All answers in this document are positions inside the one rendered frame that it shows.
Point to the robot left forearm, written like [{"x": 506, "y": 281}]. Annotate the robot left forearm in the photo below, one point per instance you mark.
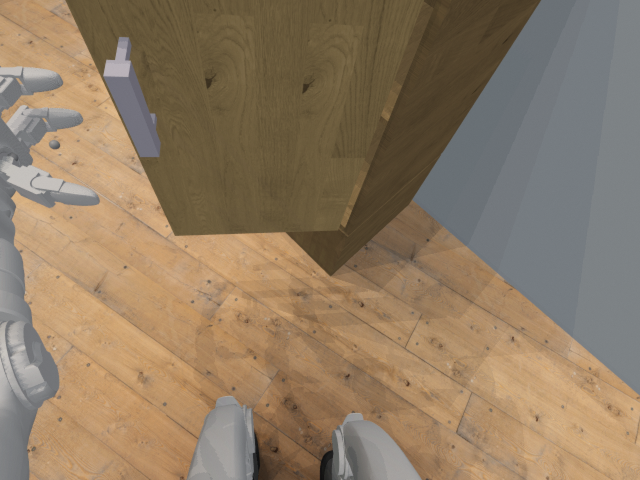
[{"x": 12, "y": 283}]

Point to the robot left upper arm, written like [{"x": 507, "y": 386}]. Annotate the robot left upper arm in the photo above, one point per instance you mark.
[{"x": 28, "y": 377}]

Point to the robot left thigh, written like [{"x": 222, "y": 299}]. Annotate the robot left thigh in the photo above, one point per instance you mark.
[{"x": 226, "y": 438}]

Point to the robot left hand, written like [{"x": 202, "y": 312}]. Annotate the robot left hand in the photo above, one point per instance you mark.
[{"x": 26, "y": 128}]

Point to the robot right shin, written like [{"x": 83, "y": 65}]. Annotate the robot right shin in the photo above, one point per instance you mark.
[{"x": 349, "y": 417}]

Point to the handle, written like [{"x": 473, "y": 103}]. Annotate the handle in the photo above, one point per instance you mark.
[{"x": 123, "y": 84}]

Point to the cupboard door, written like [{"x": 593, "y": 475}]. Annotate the cupboard door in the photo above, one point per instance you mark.
[{"x": 265, "y": 108}]

